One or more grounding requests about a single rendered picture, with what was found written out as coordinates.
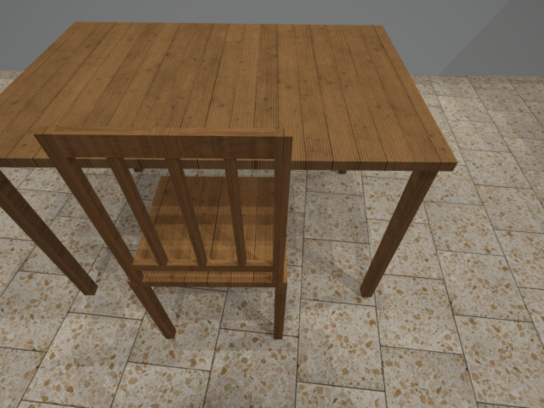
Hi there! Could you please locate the chair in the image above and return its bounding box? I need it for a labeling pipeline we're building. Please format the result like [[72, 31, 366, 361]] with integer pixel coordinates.
[[34, 127, 293, 339]]

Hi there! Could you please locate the table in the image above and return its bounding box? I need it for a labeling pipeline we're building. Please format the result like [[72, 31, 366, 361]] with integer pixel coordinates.
[[0, 22, 458, 298]]

